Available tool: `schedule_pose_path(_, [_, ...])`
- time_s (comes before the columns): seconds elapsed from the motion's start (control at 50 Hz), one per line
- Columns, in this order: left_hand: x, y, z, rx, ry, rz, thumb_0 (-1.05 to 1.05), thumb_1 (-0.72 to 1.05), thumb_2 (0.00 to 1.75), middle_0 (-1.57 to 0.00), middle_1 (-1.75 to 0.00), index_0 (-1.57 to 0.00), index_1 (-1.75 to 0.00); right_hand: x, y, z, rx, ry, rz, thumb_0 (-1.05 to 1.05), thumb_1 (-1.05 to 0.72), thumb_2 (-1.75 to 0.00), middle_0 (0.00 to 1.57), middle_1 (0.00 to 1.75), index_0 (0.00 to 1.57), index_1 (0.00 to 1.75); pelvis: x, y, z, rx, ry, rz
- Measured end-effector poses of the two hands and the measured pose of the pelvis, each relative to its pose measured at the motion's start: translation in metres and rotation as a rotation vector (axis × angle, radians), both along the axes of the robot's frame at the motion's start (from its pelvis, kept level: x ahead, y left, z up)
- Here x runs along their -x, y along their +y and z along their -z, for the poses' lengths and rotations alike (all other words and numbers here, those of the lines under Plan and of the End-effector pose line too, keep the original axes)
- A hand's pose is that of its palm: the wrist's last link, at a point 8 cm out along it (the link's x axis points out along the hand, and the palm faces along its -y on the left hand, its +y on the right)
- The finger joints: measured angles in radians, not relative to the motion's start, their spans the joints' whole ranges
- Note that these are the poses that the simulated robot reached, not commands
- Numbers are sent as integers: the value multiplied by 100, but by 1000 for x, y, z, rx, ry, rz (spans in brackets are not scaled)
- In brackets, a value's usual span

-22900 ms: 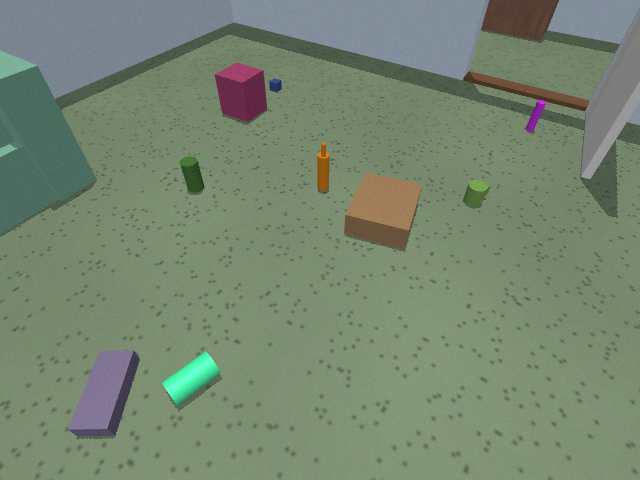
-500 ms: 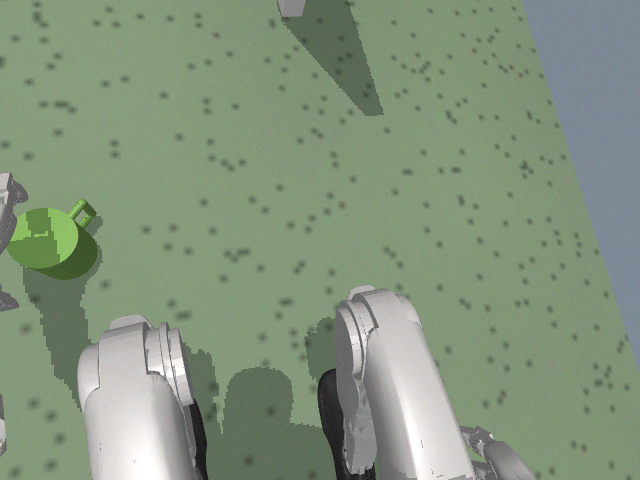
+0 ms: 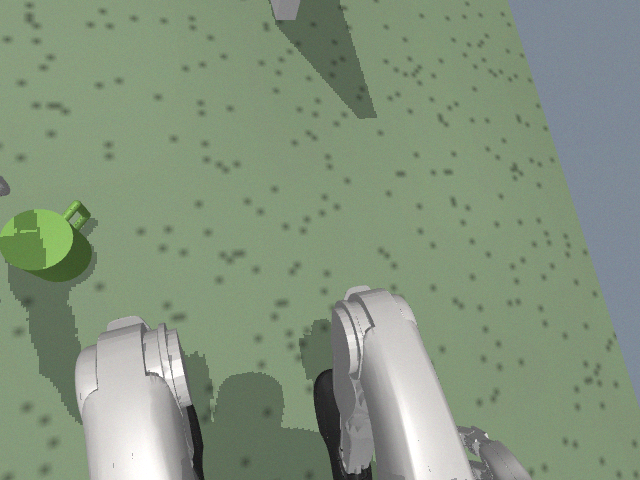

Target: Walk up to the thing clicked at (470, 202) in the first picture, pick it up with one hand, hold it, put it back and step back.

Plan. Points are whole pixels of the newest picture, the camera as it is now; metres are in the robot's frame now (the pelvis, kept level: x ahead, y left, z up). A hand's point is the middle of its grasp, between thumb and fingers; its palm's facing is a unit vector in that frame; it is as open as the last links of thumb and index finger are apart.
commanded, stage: rise first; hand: left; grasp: from above
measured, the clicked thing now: (57, 238) +0.46 +0.33 -0.28
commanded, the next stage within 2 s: approach in 0.22 s
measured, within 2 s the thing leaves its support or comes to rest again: neither
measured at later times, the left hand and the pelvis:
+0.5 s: hand out of the picture +0.41 +0.36 -0.16, palm faces -0.46 -0.10 -0.88, open 14.2 cm; pelvis +0.00 +0.00 +0.01, yaw +0 degrees
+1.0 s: hand (17, 240) +0.43 +0.33 -0.17, palm faces -0.49 -0.12 -0.87, open 14.2 cm; pelvis +0.00 +0.00 +0.00, yaw +0 degrees
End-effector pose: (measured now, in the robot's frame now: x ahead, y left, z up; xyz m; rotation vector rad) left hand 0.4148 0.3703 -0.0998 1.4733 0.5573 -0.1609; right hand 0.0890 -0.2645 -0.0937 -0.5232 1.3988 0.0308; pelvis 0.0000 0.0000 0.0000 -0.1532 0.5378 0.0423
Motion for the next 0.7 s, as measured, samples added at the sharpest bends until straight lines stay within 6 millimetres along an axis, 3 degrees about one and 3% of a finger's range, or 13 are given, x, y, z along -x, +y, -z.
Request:
schedule_pose_path(0.44, [2,-3,-4,5,21,32,0,-56,102,-8,-104,-7,-105,2,1,-10,4,-6,7,0,-91,-90,20,30,21,30,3,2,-7,5,3,-5])
schedule_pose_path(0.56, [-7,-24,6,16,15,79,0,-55,101,-8,-106,-8,-106,5,1,-9,6,-5,-6,0,-91,-90,20,30,21,30,3,1,-4,-1,4,-7])
schedule_pose_path(0.7, [-33,-54,14,23,-53,86,0,-54,101,-8,-107,-8,-106,16,-1,-8,7,-14,-3,0,-91,-90,20,30,21,30,3,-2,1,-2,2,3])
